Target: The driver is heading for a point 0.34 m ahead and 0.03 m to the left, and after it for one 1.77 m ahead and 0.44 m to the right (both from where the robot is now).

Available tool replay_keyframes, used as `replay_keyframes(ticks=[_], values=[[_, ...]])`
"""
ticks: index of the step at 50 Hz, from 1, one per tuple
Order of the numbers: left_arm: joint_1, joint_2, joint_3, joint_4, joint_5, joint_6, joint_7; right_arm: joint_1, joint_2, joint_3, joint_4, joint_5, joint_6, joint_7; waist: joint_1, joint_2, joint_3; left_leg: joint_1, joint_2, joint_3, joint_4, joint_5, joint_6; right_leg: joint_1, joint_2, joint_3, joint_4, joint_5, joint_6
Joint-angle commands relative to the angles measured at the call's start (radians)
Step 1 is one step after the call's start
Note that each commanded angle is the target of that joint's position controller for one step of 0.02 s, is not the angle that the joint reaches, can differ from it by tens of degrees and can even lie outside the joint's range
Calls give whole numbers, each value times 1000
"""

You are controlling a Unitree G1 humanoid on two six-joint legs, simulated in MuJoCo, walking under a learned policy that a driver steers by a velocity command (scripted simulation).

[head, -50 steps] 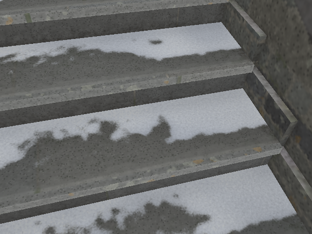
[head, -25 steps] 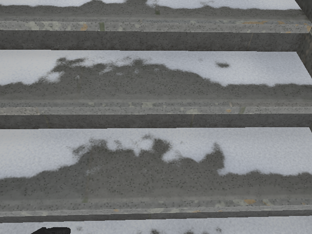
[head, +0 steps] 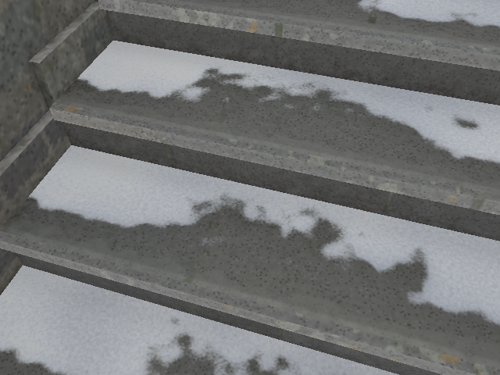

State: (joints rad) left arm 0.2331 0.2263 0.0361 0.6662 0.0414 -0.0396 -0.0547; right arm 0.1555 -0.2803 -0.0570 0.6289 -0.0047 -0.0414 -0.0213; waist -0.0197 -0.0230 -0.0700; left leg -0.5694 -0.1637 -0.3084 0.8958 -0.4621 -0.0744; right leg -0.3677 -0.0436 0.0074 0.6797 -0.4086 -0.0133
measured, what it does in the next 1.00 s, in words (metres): climbs: left foot, then left foot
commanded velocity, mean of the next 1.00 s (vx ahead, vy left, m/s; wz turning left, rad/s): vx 0.23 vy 0.00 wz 0.05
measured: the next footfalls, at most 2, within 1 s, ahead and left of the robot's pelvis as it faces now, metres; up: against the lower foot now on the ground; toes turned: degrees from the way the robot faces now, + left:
left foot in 0.26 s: +0.01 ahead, +0.12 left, +0.00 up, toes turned +5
left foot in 0.56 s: +0.06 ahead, +0.15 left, +0.00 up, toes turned +9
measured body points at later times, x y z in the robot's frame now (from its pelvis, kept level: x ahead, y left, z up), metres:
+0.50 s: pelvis +0.02 +0.01 +0.02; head +0.04 +0.00 +0.47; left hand +0.12 +0.24 -0.09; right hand +0.20 -0.22 -0.08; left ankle +0.01 +0.13 -0.71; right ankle -0.02 -0.12 -0.72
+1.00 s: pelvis +0.21 +0.03 +0.06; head +0.23 +0.03 +0.51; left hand +0.44 +0.22 -0.02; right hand +0.22 -0.20 -0.09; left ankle +0.04 +0.14 -0.68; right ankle +0.29 -0.05 -0.57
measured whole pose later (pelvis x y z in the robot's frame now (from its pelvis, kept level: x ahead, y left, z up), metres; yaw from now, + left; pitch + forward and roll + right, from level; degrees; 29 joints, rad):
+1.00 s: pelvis +0.21 +0.03 +0.06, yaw +1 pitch +8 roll -4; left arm 0.01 0.16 -0.07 0.62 0.00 0.04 -0.08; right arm 0.39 -0.22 -0.02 0.94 -0.11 -0.07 0.10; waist -0.01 0.08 -0.12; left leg -0.09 0.12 0.11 0.38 -0.08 0.07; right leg -0.89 0.09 -0.10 1.20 -0.48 -0.10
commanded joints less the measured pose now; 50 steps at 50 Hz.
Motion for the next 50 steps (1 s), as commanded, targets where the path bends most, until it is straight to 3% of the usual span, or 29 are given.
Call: replay_keyframes(ticks=[1, 3, 5, 6, 8, 10, 11, 13, 14, 17, 20, 22, 26, 27, 28, 29, 30, 32, 34, 36, 39, 40, 42, 43, 46, 47, 48, 49, 50], values=[[-142, 105, 40, -123, 5, -46, -16, 49, -102, -39, -31, -2, 1, -32, -47, -171, 23, -295, 23, 118, 726, -29, -8, 68, -342, 447, -350, 361, -301], [-292, 16, -1, -153, -21, -35, -18, 14, -80, -28, -37, -12, -6, -28, -90, -119, 19, -157, 21, 188, 892, 95, 0, -91, -201, 217, -365, 316, -224], [-306, -80, -51, -170, -45, -51, -23, 38, -62, -35, 9, -1, -8, 23, -65, 14, 16, -148, 84, 160, 739, 137, -51, 1, -131, 136, -341, 68, -133], [-265, -98, -70, -165, -57, -60, -43, 79, -68, -47, 50, 8, -5, 43, -44, -28, 53, -126, 115, 139, 561, 179, -76, 53, -102, 112, -339, -28, -86], [-113, -42, -64, -94, -117, -64, -71, 32, -67, -72, 63, 3, 9, 73, 5, -31, 102, -64, 179, 233, -11, 129, -133, 209, -97, 123, -355, -179, -37], [-83, 64, -29, -51, -133, -46, -85, -28, 1, -49, 48, 9, 19, 119, 22, -74, 114, 93, 219, 312, -260, 31, -127, 194, -126, 220, -380, -193, -35], [-73, 113, -8, -52, -127, -34, -86, -54, -12, -44, 22, 2, 18, 107, 33, -67, 101, 134, 237, 312, -317, 178, -94, 213, -172, 283, -368, -99, -46], [-125, 1, -42, -35, -131, -37, -102, -29, -31, -36, 10, 20, 3, 74, -6, -76, 34, 181, 302, 240, -375, 353, -39, 257, -241, 359, -349, 0, -39], [-124, -43, -55, -48, -120, -48, -82, -69, -31, -27, -22, 28, -5, 70, 24, -58, 20, 167, 287, 241, -376, 306, 10, 284, -214, 325, -351, -22, -39], [-22, 44, -7, -14, -45, -67, -22, -86, -36, -40, -41, 23, -3, 63, 76, -113, 88, -33, 244, 279, -296, 150, 98, 404, -262, 328, -407, -174, -204], [27, 72, 15, -7, -37, -60, 5, -95, -15, -40, -57, 1, -4, 50, 82, -139, 121, -7, 220, 345, -175, 25, 133, 329, -339, 360, -495, -242, -279], [-46, 31, 9, -45, -35, -64, 23, -39, -26, -53, -32, -24, -12, 40, 42, -118, 115, 120, 215, 363, -160, -31, 179, 237, -294, 275, -520, -206, -259], [-120, 99, 36, -37, -9, -8, 4, 22, 16, -49, -1, -17, -29, 73, -43, -71, 84, 419, 175, 414, -414, 264, 211, 141, -193, 101, -405, 99, -233], [-41, 88, 49, 16, -45, -13, 44, 109, 75, -26, 39, -65, -18, 54, -43, -149, 46, 494, 140, 415, -495, 237, 142, 166, -54, -61, -225, 469, -151], [-51, 42, 39, -5, -54, -24, 62, 203, 15, -38, 45, -76, -20, 43, -85, -30, 12, 640, 237, 300, -514, 544, 117, 54, -37, -79, 8, 536, -111], [-27, -8, 24, -42, -69, -31, 71, 271, -91, -62, 58, -74, -6, 21, -88, 277, -96, 842, 399, 89, -482, 912, 187, -179, 12, -132, 213, 272, -54], [-28, 12, 28, -36, -71, -22, 82, 374, -119, -75, 65, -59, 2, 16, -151, 350, -151, 883, 516, -62, -540, 1028, 298, -280, 45, -122, 517, -60, -40], [-168, -22, 29, -60, -54, -10, 103, 323, -129, -66, 54, -80, 3, 6, -138, 150, -26, 812, 542, -19, -583, 914, 391, -558, 14, -46, 1133, -133, -38], [-255, -26, 22, -119, -40, 4, 98, 331, -60, -34, 99, -76, -12, 16, -87, 79, 41, 773, 497, 64, -581, 659, 334, -794, 2, -1, 1410, -177, -84], [-287, -107, -15, -147, -31, 10, 83, 407, 37, 4, 181, -61, -29, 25, -65, 87, 76, 701, 486, 80, -585, 353, 282, -998, 44, 34, 1698, -203, -139], [-340, -146, -57, -232, -35, 38, 86, 332, 25, 25, 245, -36, -62, 29, 29, 88, 241, 400, 481, 156, -733, 57, 222, -1092, 59, 79, 1718, -129, -138], [-218, -6, -52, -186, -14, 8, 1, 197, 64, 51, 285, -178, -49, 99, 84, 73, 206, 198, 394, 251, -774, 3, 269, -934, 31, 75, 1278, 167, -250], [-358, 52, -49, -228, -5, 36, -42, 58, -54, 23, 239, -125, -38, 108, 118, 112, 123, -119, 389, 326, -1003, 124, 339, -534, 12, -105, 1033, 102, -202], [-449, 7, -66, -236, -25, 51, -48, 135, -61, 31, 252, -111, -31, 113, 79, 128, 127, -91, 425, 303, -1051, 263, 343, -469, 25, -114, 1033, 62, -174], [-227, 4, -90, -142, -46, 96, -57, 212, -216, -9, 269, -49, -82, 115, 145, 184, -44, 494, 455, 429, -699, 1802, 327, -458, 113, -181, 660, 109, -92], [-155, 19, -84, -105, -45, 100, -62, 228, -239, -21, 271, -35, -79, 113, 142, 217, -80, 651, 482, 429, -593, 1966, 329, -434, 161, -217, 468, 100, -89], [-111, 43, -74, -78, -58, 94, -53, 241, -243, -25, 254, -51, -69, 119, 137, 236, -117, 704, 466, 441, -472, 2064, 329, -331, 225, -239, 276, 100, -108], [75, 107, -45, -3, -47, 86, -14, 296, -158, -20, 222, -111, -46, 118, 100, 97, -289, 443, 403, 425, -194, 1888, 252, 78, 196, 1, 276, 488, -207], [321, 174, -25, 87, -33, 71, 22, 322, -69, 7, 152, -186, -20, 144, 133, -211, -582, 52, 250, 330, 162, 737, 143, 569, -53, 586, 21, 736, -461]])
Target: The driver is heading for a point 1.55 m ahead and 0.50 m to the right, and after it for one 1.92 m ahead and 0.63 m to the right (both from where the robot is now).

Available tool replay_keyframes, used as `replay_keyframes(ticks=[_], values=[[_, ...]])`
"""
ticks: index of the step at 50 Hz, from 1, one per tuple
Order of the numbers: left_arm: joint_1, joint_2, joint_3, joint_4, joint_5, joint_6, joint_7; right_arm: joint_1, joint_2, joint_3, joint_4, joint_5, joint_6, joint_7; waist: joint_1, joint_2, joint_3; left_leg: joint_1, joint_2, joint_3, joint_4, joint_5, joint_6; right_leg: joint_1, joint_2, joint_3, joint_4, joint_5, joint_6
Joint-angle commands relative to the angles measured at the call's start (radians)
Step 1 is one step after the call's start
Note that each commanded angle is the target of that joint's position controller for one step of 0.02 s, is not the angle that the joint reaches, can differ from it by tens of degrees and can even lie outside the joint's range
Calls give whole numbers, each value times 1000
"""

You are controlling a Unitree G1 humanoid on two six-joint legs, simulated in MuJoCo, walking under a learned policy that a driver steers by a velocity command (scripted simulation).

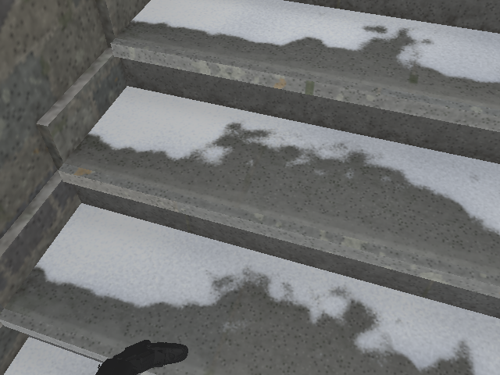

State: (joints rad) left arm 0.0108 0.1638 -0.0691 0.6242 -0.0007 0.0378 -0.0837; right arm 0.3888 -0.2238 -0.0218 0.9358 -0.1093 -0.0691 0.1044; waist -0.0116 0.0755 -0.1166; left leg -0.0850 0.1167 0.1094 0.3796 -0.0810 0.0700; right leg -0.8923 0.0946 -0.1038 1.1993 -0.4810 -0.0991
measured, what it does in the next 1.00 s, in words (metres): climbs, turning right: left foot 0.15 m higher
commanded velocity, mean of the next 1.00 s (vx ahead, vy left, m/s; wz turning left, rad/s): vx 0.04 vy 0.00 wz -0.54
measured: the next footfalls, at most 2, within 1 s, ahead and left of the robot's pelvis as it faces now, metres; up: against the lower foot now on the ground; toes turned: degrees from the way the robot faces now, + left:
left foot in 0.70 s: +0.44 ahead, +0.18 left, +0.15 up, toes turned -26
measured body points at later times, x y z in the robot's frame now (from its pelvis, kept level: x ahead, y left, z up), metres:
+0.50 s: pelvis +0.15 +0.02 +0.10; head +0.15 +0.01 +0.55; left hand +0.23 +0.24 -0.02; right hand +0.36 -0.25 +0.07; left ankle +0.19 +0.16 -0.41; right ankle +0.09 -0.08 -0.62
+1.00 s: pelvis +0.28 +0.15 +0.18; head +0.30 +0.15 +0.63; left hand +0.62 +0.23 +0.11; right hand +0.21 -0.09 +0.07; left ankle +0.40 +0.20 -0.47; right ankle +0.18 +0.06 -0.37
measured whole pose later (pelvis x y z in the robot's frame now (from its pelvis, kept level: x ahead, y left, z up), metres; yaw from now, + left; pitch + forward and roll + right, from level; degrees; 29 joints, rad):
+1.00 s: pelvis +0.28 +0.15 +0.18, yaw -34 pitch +3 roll +2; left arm 0.05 0.33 0.04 0.70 0.05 -0.03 -0.04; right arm 0.27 -0.19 0.01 0.80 -0.02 -0.11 -0.03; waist -0.10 -0.05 -0.05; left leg -0.70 0.03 0.13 1.08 -0.45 0.06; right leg -0.77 0.06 0.13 1.64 -0.09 0.01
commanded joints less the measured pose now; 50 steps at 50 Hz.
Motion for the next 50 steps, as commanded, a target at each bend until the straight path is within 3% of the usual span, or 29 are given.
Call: replay_keyframes(ticks=[1, 2, 3, 4, 5, 6, 7, 9, 10, 13, 16, 20, 24, 29, 32, 33, 34, 35, 36, 37, 38, 39, 40, 41, 43, 45, 47, 48, 50], values=[[646, 291, 113, 119, 76, -28, 36, -28, -209, -78, -158, 31, 37, 25, 219, -317, -379, -646, -223, -323, 1110, -102, -12, 941, -306, 1031, -761, 540, -350], [584, 269, 119, 167, 75, -71, 22, -117, -125, -71, -208, 76, 44, -7, 167, -222, -143, -842, -224, -416, 1313, -71, -2, 811, -304, 924, -764, 373, -246], [416, 193, 101, 183, 45, -108, 12, -164, -79, -50, -235, 77, 37, -44, 72, -180, -51, -895, -187, -397, 1347, -36, 11, 656, -257, 778, -708, 380, -217], [309, 101, 73, 205, 23, -132, 16, -187, -54, -30, -250, 54, 37, -74, 7, -118, -70, -880, -167, -361, 1378, -57, 26, 573, -212, 672, -677, 469, -222], [226, 40, 54, 226, 21, -142, 9, -179, -10, -4, -255, 41, 36, -98, -61, -82, -73, -843, -146, -347, 1359, -41, 46, 479, -173, 588, -694, 515, -200], [188, -9, 41, 232, 20, -141, 4, -192, -24, -2, -252, 41, 33, -109, -83, -80, -80, -831, -123, -314, 1345, -88, 50, 430, -145, 520, -725, 521, -170], [158, -10, 42, 222, 16, -144, 11, -194, -39, -4, -243, 46, 26, -118, -81, -75, -73, -855, -114, -286, 1297, -139, 35, 437, -129, 457, -732, 572, -144], [238, 79, 66, 219, 55, -149, 26, -269, -82, -8, -267, 62, 19, -129, -36, -55, -109, -859, -88, -218, 1184, -134, -58, 485, -144, 412, -743, 741, -131], [220, 124, 80, 194, 83, -148, 30, -315, -91, -7, -286, 87, 24, -121, -23, -61, -86, -817, -79, -157, 1186, -198, -108, 421, -163, 414, -765, 739, -135], [317, 157, 86, 172, 57, -165, 36, -291, -80, -13, -288, 81, 17, -118, -9, -190, -59, -699, -111, -99, 1321, -160, -156, 354, -163, 429, -787, 797, -144], [402, 173, 93, 167, 48, -176, 48, -357, -112, -17, -339, 73, 6, -144, 50, -152, -11, -855, -125, -144, 1438, -227, -177, 587, -225, 521, -730, 836, -187], [547, 124, 84, 163, 34, -163, 65, -525, -73, 3, -434, 67, 0, -182, 154, -204, 29, -1165, -112, -191, 1423, -377, -180, 924, -280, 662, -628, 764, -186], [559, 151, 95, 143, 27, -154, 84, -574, -19, 30, -480, 60, -19, -170, 167, -208, 35, -1262, -115, -198, 1442, -482, -163, 953, -301, 772, -636, 739, -204], [588, 190, 111, 172, 32, -160, 131, -670, -2, 55, -540, 51, -27, -140, 184, -233, 49, -1372, -106, -234, 1525, -593, -115, 970, -305, 813, -649, 662, -128], [507, 250, 126, 171, 27, -150, 140, -727, 35, 76, -578, 29, -4, -117, 116, -149, 38, -1217, -33, -224, 1133, -508, -81, 763, -254, 800, -694, 469, -53], [398, 276, 134, 135, 31, -139, 133, -689, 76, 84, -571, 30, 12, -106, 54, -162, 32, -945, -33, -165, 1036, -399, -73, 525, -250, 786, -781, 432, -53], [240, 315, 146, 99, 32, -127, 109, -590, 66, 80, -551, 73, 33, -104, -47, -164, 25, -600, -44, -213, 935, -386, -75, 232, -270, 778, -899, 376, -31], [134, 357, 169, 60, -4, -119, 88, -538, 32, 53, -540, 92, 52, -68, -128, -163, 29, -391, -92, -90, 786, -408, -100, 154, -239, 741, -988, 286, -53], [135, 299, 166, 32, 32, -131, 79, -403, -63, 2, -482, 120, 35, -69, -124, -102, -55, -158, -92, -196, 656, -168, -104, 161, -173, 689, -894, 251, 21], [204, 190, 148, 23, 84, -134, 59, -280, -173, -38, -428, 135, 19, -70, -135, 194, -241, 80, 16, -571, 463, -255, 34, 93, 26, 531, -598, 109, 128], [190, 76, 116, 18, 85, -126, 61, -52, -159, -35, -322, 107, 20, -87, -177, 296, -402, 197, 153, -887, 317, -436, 171, 61, 90, 493, -271, -33, 147], [178, 60, 122, 16, 63, -127, 71, -13, -175, -25, -304, 82, -1, -90, -159, 225, -253, 6, 156, -961, 272, -470, 176, 56, 87, 538, 58, 96, 134], [200, 104, 144, 32, 35, -120, 83, -93, -151, 0, -312, 73, -16, -83, -109, 219, -168, -172, 160, -882, 280, -445, 152, 65, 61, 530, 243, 154, 128], [205, 112, 145, 31, 7, -120, 99, -167, -133, 7, -295, 85, -25, -88, -41, 191, -55, -336, 163, -803, 311, -309, 140, 65, 40, 491, 326, 199, 112], [234, 140, 122, 83, 22, -97, 104, -294, 3, 33, -298, 91, -19, -120, 1, 67, -10, -516, 180, -700, 303, -307, 133, 112, -37, 360, 449, 251, 111], [244, 97, 98, 93, 33, -71, 77, -352, 76, 51, -279, 86, -24, -135, 49, 17, -23, -562, 130, -582, 285, -359, 125, 118, -57, 301, 525, 360, 110], [255, 126, 96, 106, 53, -52, 46, -379, 84, 56, -283, 89, -60, -138, 64, -30, -19, -594, 80, -452, 305, -329, 99, 164, -72, 270, 491, 419, 118], [212, 166, 105, 91, 45, -57, 31, -363, 68, 58, -271, 84, -78, -134, 55, -39, -1, -644, 50, -387, 304, -320, 96, 210, -75, 256, 483, 428, 107], [201, 219, 118, 87, 57, -59, 28, -359, 29, 55, -271, 87, -98, -122, 41, -32, -1, -642, 57, -351, 317, -310, 106, 242, -75, 257, 464, 434, 107]])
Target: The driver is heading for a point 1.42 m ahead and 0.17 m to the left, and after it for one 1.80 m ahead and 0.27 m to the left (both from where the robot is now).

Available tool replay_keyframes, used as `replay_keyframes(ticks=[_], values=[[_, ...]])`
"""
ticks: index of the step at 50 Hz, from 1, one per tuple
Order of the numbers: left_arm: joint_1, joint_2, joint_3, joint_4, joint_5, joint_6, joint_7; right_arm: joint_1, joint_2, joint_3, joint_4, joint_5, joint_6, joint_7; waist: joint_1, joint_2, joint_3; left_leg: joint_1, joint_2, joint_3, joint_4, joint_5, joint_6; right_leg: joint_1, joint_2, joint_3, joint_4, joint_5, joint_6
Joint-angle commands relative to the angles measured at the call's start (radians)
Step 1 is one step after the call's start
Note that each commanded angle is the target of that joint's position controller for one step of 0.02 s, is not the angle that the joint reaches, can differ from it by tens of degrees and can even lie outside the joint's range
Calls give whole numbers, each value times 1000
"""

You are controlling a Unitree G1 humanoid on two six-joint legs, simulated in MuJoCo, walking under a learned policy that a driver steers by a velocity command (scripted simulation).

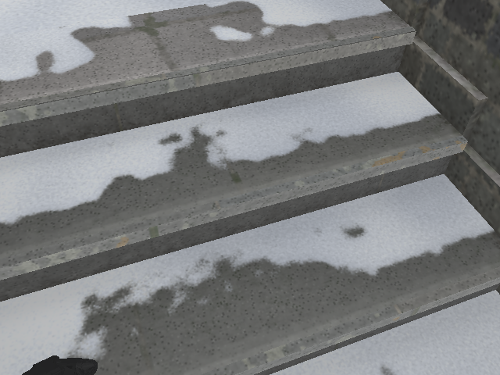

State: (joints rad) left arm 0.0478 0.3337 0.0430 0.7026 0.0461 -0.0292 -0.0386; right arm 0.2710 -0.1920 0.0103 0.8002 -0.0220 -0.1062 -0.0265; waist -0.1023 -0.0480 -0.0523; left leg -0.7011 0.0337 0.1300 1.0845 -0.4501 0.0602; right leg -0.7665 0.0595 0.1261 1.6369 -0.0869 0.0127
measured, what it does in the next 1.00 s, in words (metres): walks ahead: right foot 0.15 m lower, then left foot 0.15 m higher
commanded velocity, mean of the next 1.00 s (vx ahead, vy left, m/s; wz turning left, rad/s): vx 0.36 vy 0.00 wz -0.13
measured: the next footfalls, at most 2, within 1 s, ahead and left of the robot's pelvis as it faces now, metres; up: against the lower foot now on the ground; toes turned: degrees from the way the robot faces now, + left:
right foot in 0.24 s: -0.07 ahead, -0.08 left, -0.15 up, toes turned -9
left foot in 0.66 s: +0.29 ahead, +0.07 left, +0.00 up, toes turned -1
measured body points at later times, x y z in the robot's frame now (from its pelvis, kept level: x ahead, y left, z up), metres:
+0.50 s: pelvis +0.05 -0.01 -0.08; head +0.06 -0.01 +0.37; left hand -0.07 +0.19 -0.22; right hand +0.16 -0.20 -0.21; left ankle +0.19 +0.13 -0.48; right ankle -0.11 -0.07 -0.81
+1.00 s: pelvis +0.30 +0.01 +0.08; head +0.30 +0.01 +0.53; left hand +0.53 +0.16 +0.00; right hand +0.21 -0.20 -0.07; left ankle +0.25 +0.08 -0.66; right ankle +0.39 -0.13 -0.36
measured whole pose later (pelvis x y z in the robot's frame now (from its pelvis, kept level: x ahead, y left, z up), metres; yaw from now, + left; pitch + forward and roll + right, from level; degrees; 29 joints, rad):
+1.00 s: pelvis +0.30 +0.01 +0.08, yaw -5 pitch +2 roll +0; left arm 0.09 0.06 -0.03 0.61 0.02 -0.01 0.03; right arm 0.50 -0.14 0.00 1.11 -0.01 -0.12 0.00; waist 0.01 0.00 -0.05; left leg -0.16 -0.05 0.09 0.47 -0.35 0.09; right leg -1.28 0.00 0.02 2.00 -0.28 -0.12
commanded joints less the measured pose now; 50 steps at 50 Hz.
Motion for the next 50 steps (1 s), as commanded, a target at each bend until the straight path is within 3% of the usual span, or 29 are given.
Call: replay_keyframes(ticks=[1, 3, 6, 10, 12, 13, 14, 15, 16, 17, 18, 19, 21, 24, 27, 29, 30, 31, 32, 33, 34, 35, 36, 37, 38, 41, 44, 46, 50], values=[[186, 67, 14, 17, 27, 13, -20, -216, -39, 23, -141, 1, -66, 27, 135, 111, -59, -41, 122, -341, -385, 41, 109, 168, -33, 17, 24, 38, -2], [247, 105, 35, 53, 44, 14, -20, -185, -68, 23, -143, 14, -66, 50, 140, 88, -41, -32, 131, -320, -358, -52, 96, 243, -49, -25, -123, 0, 11], [304, 103, 41, 94, 77, 9, -16, -168, -149, -2, -179, 26, -53, 32, 107, 99, -17, 47, 117, -289, -305, -168, 70, 356, -65, -181, -578, -138, 23], [324, 48, 28, 140, 83, 34, -44, -169, -210, -3, -249, 24, 37, 30, 63, 61, 0, 12, 162, -366, -136, -113, 77, 584, -80, -275, -1172, 20, -89], [431, 25, 32, 223, 56, 42, -74, -134, -98, 50, -217, -5, 109, 81, 85, 11, 16, -145, 107, -291, 236, -70, 67, 704, -143, -213, -1413, 230, -243], [469, 123, 50, 236, 28, 17, -75, -47, 35, 75, -205, -8, 124, 133, 19, -113, -7, -485, -27, -146, 675, -130, -28, 853, -335, 85, -1192, 619, -441], [501, 194, 60, 216, 61, -1, -89, 29, 25, 67, -172, 7, 111, 126, 50, -94, -31, -754, -139, -184, 1104, -115, -58, 957, -459, 231, -1177, 643, -515], [506, 166, 52, 214, 97, -3, -94, 36, 2, 56, -152, 20, 88, 118, 90, -50, -34, -860, -154, -272, 1281, -17, -55, 940, -482, 252, -1210, 414, -476], [416, 153, 35, 220, 99, -6, -80, 9, 10, 68, -166, -3, 80, 136, 79, -50, 163, -1094, -29, -430, 1162, 184, -56, 907, -616, 547, -1343, -134, -502], [462, 49, 3, 263, 122, -21, -66, -124, -43, 52, -180, -11, 61, 117, 138, 112, 236, -1283, -62, -464, 1185, 305, -5, 999, -563, 562, -1385, -239, -459], [466, 20, -16, 294, 134, -23, -70, -150, -45, 53, -163, -13, 55, 105, 128, 140, 211, -1267, -86, -442, 1192, 389, 48, 985, -483, 418, -1383, -237, -357], [433, 8, -33, 286, 122, -17, -73, -105, -70, 46, -141, -5, 55, 107, 105, 65, 209, -1199, -71, -440, 1203, 469, 62, 878, -465, 377, -1395, -187, -360], [478, -34, -63, 309, 91, -27, -72, -201, -95, 31, -166, -8, 85, 108, 125, 46, 188, -1019, -52, -259, 1055, 467, 85, 697, -338, 180, -1467, -323, -306], [564, -86, -102, 342, 93, -42, -65, -285, -30, 51, -180, 1, 102, 115, 148, -41, 175, -932, 14, -117, 949, 483, 94, 630, -305, 55, -1500, -120, -292], [562, -62, -106, 368, 89, -43, -75, -328, 14, 80, -230, 5, 126, 130, 115, -51, 113, -615, 36, -16, 808, 447, 131, 517, -302, -69, -1557, 248, -294], [475, 49, -86, 347, 34, -49, -89, -360, -11, 78, -273, -3, 153, 147, 52, -128, 17, -202, -40, 42, 544, 277, 93, 380, -334, -126, -1548, 988, -345], [493, 37, -40, 363, -99, -56, 58, -177, 72, 66, -128, 26, 142, 51, 37, 23, -22, -82, -65, 168, 362, -79, 89, 694, -239, -268, -1423, 1234, -195], [582, 81, -42, 387, -103, -57, 106, -97, 77, 77, -106, 66, 132, 21, 30, -80, -64, 49, -128, 179, 230, -150, 70, 736, -267, -214, -1303, 1498, -187], [584, 97, -28, 398, -98, -62, 121, -33, 30, 55, -96, 77, 112, 1, -25, -154, -84, 151, -155, 118, 73, -153, 67, 802, -298, -177, -1140, 1584, -169], [511, 90, -18, 369, -99, -71, 109, 78, -35, 31, -58, 61, 89, -5, -97, -199, -128, 307, -154, 3, -104, -84, 86, 792, -283, -178, -931, 1513, -157], [476, 24, -14, 321, -46, -82, 96, 190, -156, -13, 6, 19, 81, -3, -100, -132, -134, 445, -28, -367, -311, -81, 137, 602, -180, -146, -599, 929, -140], [483, -151, -27, 248, -51, -85, 53, 255, -293, -68, 70, 0, 88, -18, -50, 336, -186, 665, 256, -974, -691, 316, 251, 168, 91, -74, -74, -118, -67], [402, -111, -16, 185, -5, -89, 25, 203, -242, -76, 92, 21, 75, -15, 0, 193, -164, 584, 259, -1018, -757, 129, 244, 69, 40, 75, 163, -111, -95], [285, -114, -8, 119, 1, -81, 7, 118, -150, -66, 111, 23, 71, -12, 40, 132, -36, 448, 221, -875, -745, -255, 252, -21, -14, 4, 220, -51, -122], [201, -161, -17, 56, 11, -69, 10, 84, -95, -64, 142, 13, 63, -1, 74, 68, 71, 330, 218, -772, -746, -338, 224, -103, -38, -9, 273, -35, -138], [217, -262, -55, -4, -7, -29, 30, 89, 72, -25, 237, -13, 35, 12, 177, 70, 150, 189, 161, -467, -739, -129, 148, -264, -31, 17, 465, -85, -166], [226, -227, -51, -21, -31, 2, 50, 33, 42, -18, 222, 4, 7, 33, 220, 27, 190, 84, 106, -254, -796, 26, 114, -277, -19, -32, 361, -72, -137], [111, -241, -56, -83, -38, 14, 71, 71, -44, -29, 229, 10, -26, 35, 191, 72, 206, 92, 117, -248, -886, 62, 152, -339, -13, -127, 439, -108, -113], [-129, -237, -73, -222, -14, 18, 81, 250, -43, -27, 280, 16, -32, 14, 130, 40, 204, 435, 131, -268, -960, -6, 139, -624, -119, -185, 296, -246, -128]])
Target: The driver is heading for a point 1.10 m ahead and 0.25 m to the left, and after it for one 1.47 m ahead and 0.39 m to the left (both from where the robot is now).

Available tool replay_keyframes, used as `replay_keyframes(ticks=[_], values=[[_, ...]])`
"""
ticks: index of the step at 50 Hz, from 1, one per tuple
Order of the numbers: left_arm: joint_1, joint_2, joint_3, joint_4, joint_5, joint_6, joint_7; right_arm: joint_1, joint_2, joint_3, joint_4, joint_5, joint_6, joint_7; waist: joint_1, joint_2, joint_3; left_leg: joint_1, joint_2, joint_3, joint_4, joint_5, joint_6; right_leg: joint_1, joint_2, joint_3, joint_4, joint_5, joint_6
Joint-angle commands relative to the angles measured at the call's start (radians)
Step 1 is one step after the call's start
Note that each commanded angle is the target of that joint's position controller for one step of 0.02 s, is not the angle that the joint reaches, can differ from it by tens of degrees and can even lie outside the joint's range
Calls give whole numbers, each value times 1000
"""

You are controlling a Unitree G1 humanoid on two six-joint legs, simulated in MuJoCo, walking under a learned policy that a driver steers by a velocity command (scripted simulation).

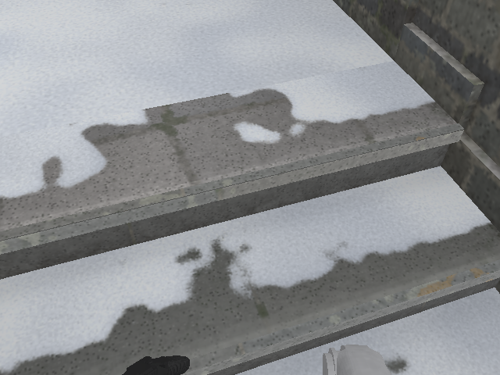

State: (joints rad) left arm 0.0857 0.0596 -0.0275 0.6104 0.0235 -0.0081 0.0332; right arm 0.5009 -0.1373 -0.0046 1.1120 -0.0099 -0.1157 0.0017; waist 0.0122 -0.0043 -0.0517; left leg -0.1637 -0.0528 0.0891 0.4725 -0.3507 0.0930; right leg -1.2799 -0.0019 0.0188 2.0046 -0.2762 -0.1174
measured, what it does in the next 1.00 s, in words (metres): climbs, turning left: right foot 0.15 m higher, then left foot 0.15 m higher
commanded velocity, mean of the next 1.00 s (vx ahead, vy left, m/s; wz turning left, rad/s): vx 0.50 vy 0.00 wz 0.27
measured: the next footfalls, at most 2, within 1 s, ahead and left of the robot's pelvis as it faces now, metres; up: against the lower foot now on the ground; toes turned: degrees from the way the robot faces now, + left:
right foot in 0.16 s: +0.32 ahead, -0.10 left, +0.15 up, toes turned -5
left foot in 0.72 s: +0.60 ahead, +0.13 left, +0.31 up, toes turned +12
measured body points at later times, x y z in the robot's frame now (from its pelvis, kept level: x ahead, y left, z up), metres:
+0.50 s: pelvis +0.30 -0.03 +0.14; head +0.30 -0.02 +0.59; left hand +0.24 +0.17 -0.02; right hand +0.51 -0.21 +0.06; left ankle +0.35 +0.13 -0.24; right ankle +0.28 -0.10 -0.58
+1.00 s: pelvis +0.61 +0.05 +0.28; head +0.60 +0.04 +0.73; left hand +0.73 +0.31 +0.19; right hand +0.56 -0.17 +0.13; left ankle +0.56 +0.12 -0.43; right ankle +0.70 -0.09 -0.19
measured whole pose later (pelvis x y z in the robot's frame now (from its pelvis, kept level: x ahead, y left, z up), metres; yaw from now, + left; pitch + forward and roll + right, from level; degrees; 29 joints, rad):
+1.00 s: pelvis +0.61 +0.05 +0.28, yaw +17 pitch +6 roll +2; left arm 0.07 0.22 -0.02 0.84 0.06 -0.07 -0.06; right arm 0.52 -0.14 0.02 1.16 -0.08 -0.05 0.06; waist -0.03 -0.02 -0.15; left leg -0.40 -0.14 -0.03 0.69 -0.39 0.09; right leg -1.18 -0.04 0.13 1.93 -0.19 -0.20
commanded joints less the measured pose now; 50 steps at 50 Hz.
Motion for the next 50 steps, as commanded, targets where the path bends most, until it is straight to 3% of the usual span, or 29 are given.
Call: replay_keyframes(ticks=[1, 3, 5, 7, 8, 9, 10, 11, 12, 13, 15, 17, 18, 20, 24, 28, 30, 32, 34, 36, 37, 38, 39, 40, 41, 42, 45, 48, 50], values=[[-218, 21, -15, -164, 9, -2, -2, 82, -70, -8, -17, 18, -9, -30, -8, -1, 186, -46, 208, -218, -362, -30, 99, -89, -85, -95, -186, -46, 9], [-212, 52, -14, -175, 4, 3, -30, 119, -93, -18, -44, 16, 11, -65, -49, 35, 115, 118, 205, -192, -437, 254, 142, 0, -99, -161, -395, -64, 45], [-232, 0, -31, -179, -25, 1, -56, 99, -95, -20, -73, 24, 24, -86, -58, -5, 59, 125, 236, -142, -496, 692, 142, 343, -50, -242, -764, -153, 20], [-22, 39, 7, -104, -39, -9, -48, 80, -215, -38, -119, 8, 0, -74, 47, 104, -125, 216, 319, -92, -200, 1740, 119, 677, 101, -302, -842, -181, -16], [190, 87, 30, -40, -45, -8, -39, 26, -280, -61, -143, 31, -16, -63, 149, 185, -248, 254, 344, -74, -4, 1848, 101, 855, 121, -239, -930, -139, -67], [291, 144, 56, 15, -22, -13, -35, -10, -279, -72, -182, 63, -37, -29, 188, 196, -347, 128, 288, -50, 186, 1716, 76, 1074, 88, -128, -1002, -69, -98], [389, 258, 103, 75, 5, -17, -28, 17, -230, -69, -242, 76, -47, 8, 184, 20, -406, -222, 142, -82, 554, 1373, 24, 1311, -110, 371, -1187, -431, -201], [376, 338, 139, 93, 3, 9, -9, -124, -224, -97, -264, 27, -54, 36, 212, -194, -403, -356, -76, -121, 1027, 318, 11, 1268, -259, 923, -1695, -635, -260], [205, 322, 135, 101, -18, 0, -20, -83, -132, -87, -300, -20, -47, 44, 94, -84, -332, -462, -37, -294, 1380, 241, 0, 1177, -305, 961, -1753, -620, -247], [136, 253, 117, 127, -22, -26, -23, -130, -77, -67, -363, -37, -37, 31, 30, 22, -180, -544, 6, -240, 1472, 257, 10, 1034, -299, 823, -1726, -598, -205], [207, 59, 68, 267, 12, -69, -19, -232, 18, -25, -441, -42, -11, -1, -27, 105, 61, -707, 61, -219, 1514, 212, 46, 837, -239, 510, -1629, -327, -133], [274, 20, 60, 356, 21, -95, -26, -186, 83, 11, -442, -33, 13, -1, -72, 61, 82, -816, 55, -248, 1544, 186, 74, 871, -181, 280, -1632, -97, -88], [225, 9, 25, 355, 93, -83, -84, -264, -27, 6, -411, -4, 55, 85, -25, 45, 112, -1022, 15, -392, 1607, 359, 169, 858, -194, 286, -1616, -28, -97], [211, 89, 36, 353, 76, -87, -104, -168, -52, -14, -374, -14, 60, 114, -91, -28, 31, -1075, 24, -326, 1631, 325, 174, 878, -192, 153, -1666, 41, -111], [316, 75, 4, 445, 125, -78, -94, -343, 7, 34, -380, -15, 61, 99, -72, -11, 37, -1376, 38, -266, 1912, 278, 223, 980, -201, 70, -1712, 13, -106], [487, 77, -24, 492, 142, -88, -100, -634, -57, 35, -450, 9, 87, 86, 45, -65, 24, -1289, 145, -97, 1480, 438, 139, 999, -183, -71, -1823, 83, -68], [547, 99, -29, 497, 118, -74, -113, -758, -37, 48, -465, 0, 108, 83, 97, -81, 19, -1217, 159, -2, 1289, 332, 105, 1058, -230, -78, -1886, 241, -103], [394, 162, -25, 429, 72, -93, -127, -677, 4, 56, -436, -21, 132, 91, -9, -92, 0, -898, 129, 69, 1087, 242, 102, 967, -254, -161, -1892, 704, -110], [400, 316, 2, 438, 31, -122, -126, -652, -23, 46, -457, -18, 148, 111, -60, -146, -70, -706, 39, 116, 937, 97, 59, 1108, -293, -212, -1801, 1336, -121], [397, 382, 37, 440, 20, -125, -125, -547, -85, 20, -434, -12, 126, 97, -101, -167, -63, -624, -71, 158, 554, -28, 51, 1380, -306, -215, -1638, 1632, -101], [445, 353, 35, 436, 72, -123, -134, -383, -136, -1, -384, -5, 112, 74, -94, -163, -192, -286, -71, 51, 649, 207, 114, 1220, -292, -220, -1476, 1786, -71], [470, 282, 25, 409, 111, -121, -140, -185, -183, -11, -317, 5, 105, 61, -123, -20, -388, 141, 19, -276, 539, 381, 233, 917, -237, -145, -1198, 1442, -14], [372, 244, 16, 366, 101, -99, -160, 110, -227, -25, -209, -39, 108, 45, -234, 159, -411, 381, 159, -700, 158, 198, 328, 562, -36, -88, -858, 438, 35], [257, 211, 28, 346, 40, -85, -168, 193, -266, -50, -176, -71, 92, 43, -255, 183, -246, 252, 218, -934, -20, -58, 291, 342, 59, 130, -434, 215, 18], [238, 185, 30, 347, 29, -92, -148, 138, -247, -56, -142, -70, 64, 33, -209, 119, -128, 93, 208, -873, 1, -152, 244, 259, 34, 209, -235, 290, -4], [192, 165, 24, 329, 50, -95, -125, 44, -175, -45, -120, -53, 54, 38, -147, 77, -73, -25, 197, -808, 16, -80, 267, 210, 44, 197, -89, 272, -25], [74, 109, -4, 237, 65, -74, -102, -202, 23, 23, -87, -34, 63, 58, 32, -25, -71, -207, 144, -558, -2, 89, 205, 88, 16, 173, 72, 175, -103], [33, 144, -8, 208, 33, -51, -93, -198, 2, 29, -53, -68, 29, 63, 48, -10, -28, -328, 85, -345, -67, 127, 158, 74, -43, 42, -66, 69, -90], [-76, 117, -28, 169, 18, -62, -76, -68, -21, 34, -20, -109, 16, 52, -7, 94, 1, -356, 89, -394, -113, 98, 163, 34, -48, 14, 53, -12, -77]])
Over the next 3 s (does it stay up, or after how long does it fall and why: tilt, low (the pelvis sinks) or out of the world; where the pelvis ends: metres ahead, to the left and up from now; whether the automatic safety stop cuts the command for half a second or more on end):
stays up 1.00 0.21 0.46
